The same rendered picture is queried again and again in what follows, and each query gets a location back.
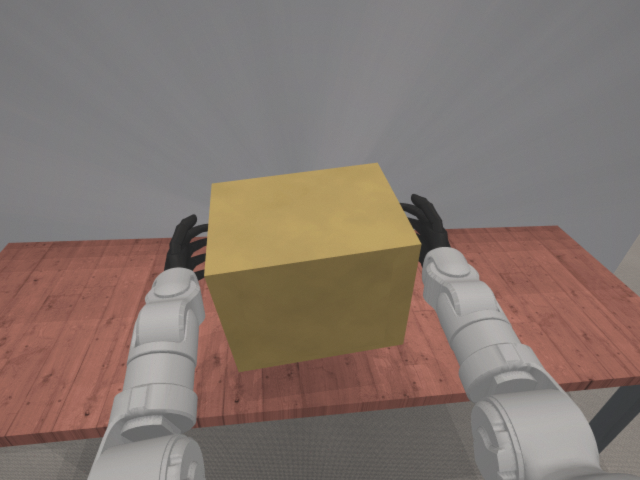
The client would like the robot right forearm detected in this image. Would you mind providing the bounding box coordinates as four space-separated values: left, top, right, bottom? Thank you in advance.
422 247 600 465

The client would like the left robot hand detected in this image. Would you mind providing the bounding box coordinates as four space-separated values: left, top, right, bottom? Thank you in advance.
164 214 208 281

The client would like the left robot upper arm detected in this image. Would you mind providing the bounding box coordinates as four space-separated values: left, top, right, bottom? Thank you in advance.
89 434 206 480

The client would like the right robot upper arm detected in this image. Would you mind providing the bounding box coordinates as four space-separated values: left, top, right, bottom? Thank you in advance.
471 388 640 480

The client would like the carton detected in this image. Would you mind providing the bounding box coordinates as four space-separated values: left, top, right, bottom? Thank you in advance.
204 163 422 372

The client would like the robot left forearm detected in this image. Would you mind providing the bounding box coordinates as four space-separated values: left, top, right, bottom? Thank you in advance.
87 268 205 480

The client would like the right robot hand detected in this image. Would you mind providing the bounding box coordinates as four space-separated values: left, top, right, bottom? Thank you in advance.
400 194 451 268

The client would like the table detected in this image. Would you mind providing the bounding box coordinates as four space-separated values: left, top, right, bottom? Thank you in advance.
0 226 640 454

